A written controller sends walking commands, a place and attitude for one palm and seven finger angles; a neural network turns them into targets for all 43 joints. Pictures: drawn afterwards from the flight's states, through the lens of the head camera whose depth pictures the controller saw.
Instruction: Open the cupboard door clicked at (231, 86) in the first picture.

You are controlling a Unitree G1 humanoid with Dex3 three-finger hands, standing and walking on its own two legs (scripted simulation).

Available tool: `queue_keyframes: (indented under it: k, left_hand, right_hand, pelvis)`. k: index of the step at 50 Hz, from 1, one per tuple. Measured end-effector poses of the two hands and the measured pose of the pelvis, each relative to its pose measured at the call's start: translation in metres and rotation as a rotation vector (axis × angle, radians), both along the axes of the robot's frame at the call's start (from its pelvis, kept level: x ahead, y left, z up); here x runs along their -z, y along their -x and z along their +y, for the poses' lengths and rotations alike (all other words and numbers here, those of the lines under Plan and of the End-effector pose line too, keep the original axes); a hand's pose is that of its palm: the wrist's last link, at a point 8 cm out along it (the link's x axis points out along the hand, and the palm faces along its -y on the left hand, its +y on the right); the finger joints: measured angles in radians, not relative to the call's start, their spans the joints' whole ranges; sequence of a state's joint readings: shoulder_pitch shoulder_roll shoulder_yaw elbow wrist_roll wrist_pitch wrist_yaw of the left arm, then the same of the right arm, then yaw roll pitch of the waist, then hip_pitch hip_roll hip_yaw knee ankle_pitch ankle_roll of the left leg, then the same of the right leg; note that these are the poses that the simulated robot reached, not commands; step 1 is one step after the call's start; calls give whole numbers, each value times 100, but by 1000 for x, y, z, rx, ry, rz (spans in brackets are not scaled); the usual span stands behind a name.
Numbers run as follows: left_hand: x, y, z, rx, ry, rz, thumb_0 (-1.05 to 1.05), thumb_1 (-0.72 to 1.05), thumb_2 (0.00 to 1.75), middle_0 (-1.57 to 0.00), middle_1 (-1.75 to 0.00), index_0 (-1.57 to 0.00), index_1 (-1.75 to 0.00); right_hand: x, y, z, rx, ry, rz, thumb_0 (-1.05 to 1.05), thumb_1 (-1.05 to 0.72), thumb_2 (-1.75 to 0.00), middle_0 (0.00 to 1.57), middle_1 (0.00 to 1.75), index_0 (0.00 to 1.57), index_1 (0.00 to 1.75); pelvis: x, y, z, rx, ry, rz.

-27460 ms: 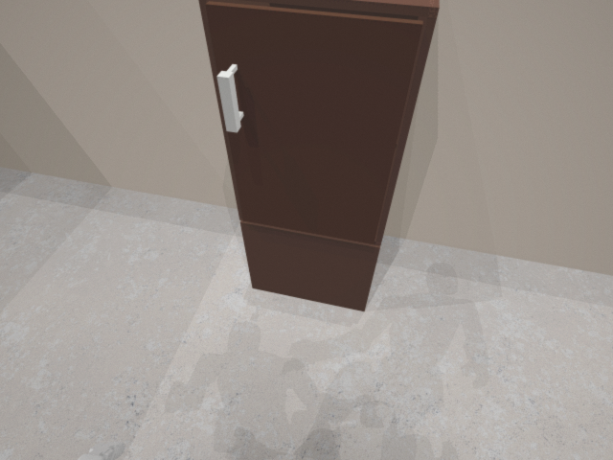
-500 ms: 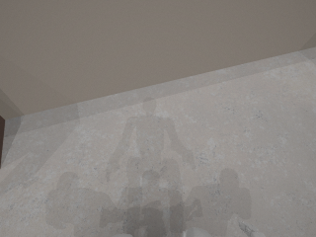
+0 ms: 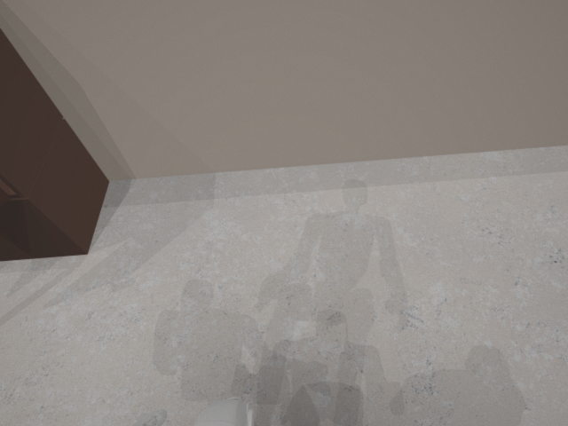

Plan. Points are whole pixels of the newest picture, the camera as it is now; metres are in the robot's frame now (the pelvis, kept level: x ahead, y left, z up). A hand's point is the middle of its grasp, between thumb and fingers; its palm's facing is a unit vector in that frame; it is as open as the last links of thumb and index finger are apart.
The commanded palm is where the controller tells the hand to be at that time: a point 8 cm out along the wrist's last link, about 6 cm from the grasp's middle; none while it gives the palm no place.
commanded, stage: turn to face it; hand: left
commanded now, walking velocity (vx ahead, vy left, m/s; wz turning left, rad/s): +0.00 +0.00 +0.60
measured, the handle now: out of the picture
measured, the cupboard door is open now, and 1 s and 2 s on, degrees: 44 44 44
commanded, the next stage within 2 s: take the last steps up to it in 1.40 s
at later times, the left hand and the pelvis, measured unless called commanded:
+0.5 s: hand out of the picture +0.07 +0.23 -0.16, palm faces +0.28 -0.92 -0.27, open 7.4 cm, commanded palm none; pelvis +0.03 +0.00 -0.01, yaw +16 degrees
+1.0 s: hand out of the picture -0.05 +0.18 -0.19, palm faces +0.60 -0.76 -0.25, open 7.4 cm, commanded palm none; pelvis +0.04 -0.01 -0.02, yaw +37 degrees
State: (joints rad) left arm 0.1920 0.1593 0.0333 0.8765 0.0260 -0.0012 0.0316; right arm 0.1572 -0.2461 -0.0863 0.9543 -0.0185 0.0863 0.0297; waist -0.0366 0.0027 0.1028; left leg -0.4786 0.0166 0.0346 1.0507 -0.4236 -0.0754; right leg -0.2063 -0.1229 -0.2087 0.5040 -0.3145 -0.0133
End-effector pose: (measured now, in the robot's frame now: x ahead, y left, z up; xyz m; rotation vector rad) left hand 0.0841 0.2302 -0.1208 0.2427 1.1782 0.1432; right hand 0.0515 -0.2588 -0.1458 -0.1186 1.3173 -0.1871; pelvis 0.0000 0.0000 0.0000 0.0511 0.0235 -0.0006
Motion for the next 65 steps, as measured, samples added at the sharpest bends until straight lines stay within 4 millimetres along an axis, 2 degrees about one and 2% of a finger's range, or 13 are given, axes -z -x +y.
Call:
queue_keyframes:
  k: [5,9,12,20,29,35,40,44,49,52,55,58,65]
  left_hand:
    - [12,33,19,-108,10,34,0,92,90,-20,-30,-20,-30]
    - [34,64,43,-187,22,90,1,91,90,-20,-30,-20,-30]
    - [39,75,57,-233,9,136,1,91,90,-20,-30,-20,-30]
    - [16,54,61,-290,-1,43,1,91,90,-20,-30,-19,-30]
    - [5,27,26,-331,-44,-70,1,91,90,-20,-30,-19,-30]
    - [-4,50,-8,-411,-30,-33,1,91,90,-20,-30,-20,-30]
    - [-1,78,-24,-515,-2,3,1,92,90,-20,-30,-20,-30]
    - [6,110,-26,-601,11,35,0,92,90,-20,-30,-20,-30]
    - [29,160,-22,-701,45,99,1,91,90,-20,-30,-20,-30]
    - [40,182,-15,-746,54,151,1,91,90,-20,-30,-20,-30]
    - [35,186,-8,-779,51,157,1,91,90,-20,-30,-20,-30]
    - [27,179,-3,-790,46,122,1,91,90,-20,-30,-19,-30]
    - [15,148,-6,-784,33,53,1,91,90,-20,-30,-19,-30]
  right_hand:
    - [-4,-50,15,-129,17,-37,1,-91,-90,20,30,19,30]
    - [-4,-95,35,-220,48,-136,1,-91,-90,20,30,19,30]
    - [-11,-112,46,-263,65,-182,0,-91,-90,20,30,19,30]
    - [-18,-113,51,-328,61,-130,0,-91,-90,21,30,20,30]
    - [13,-117,20,-359,7,-33,0,-91,-90,21,30,20,30]
    - [10,-142,10,-420,-1,-1,1,-91,-90,20,30,20,30]
    - [0,-169,22,-508,2,0,1,-91,-90,20,30,19,30]
    - [-3,-196,49,-606,10,-21,1,-91,-90,20,30,19,30]
    - [-7,-231,100,-727,14,-128,1,-91,-90,20,30,19,30]
    - [-10,-242,124,-775,15,-197,0,-91,-90,20,30,19,30]
    - [-17,-241,136,-802,22,-213,0,-91,-90,20,30,19,30]
    - [-20,-236,140,-819,20,-196,0,-91,-90,20,30,20,30]
    - [-10,-219,127,-813,-12,-110,0,-91,-90,21,30,20,30]
  pelvis:
    - [5,-5,5,-75,9,-2]
    - [20,-10,19,-126,29,0]
    - [20,-11,23,-152,32,-3]
    - [5,-19,18,-225,49,0]
    - [15,-35,-19,-339,35,4]
    - [5,-43,-31,-430,12,-10]
    - [0,-49,-34,-509,1,-8]
    - [2,-50,-29,-571,5,-10]
    - [15,-46,-12,-629,26,-14]
    - [21,-43,-5,-654,29,-16]
    - [15,-43,-1,-672,38,-19]
    - [8,-44,0,-685,43,-20]
    - [4,-55,-8,-716,42,-23]
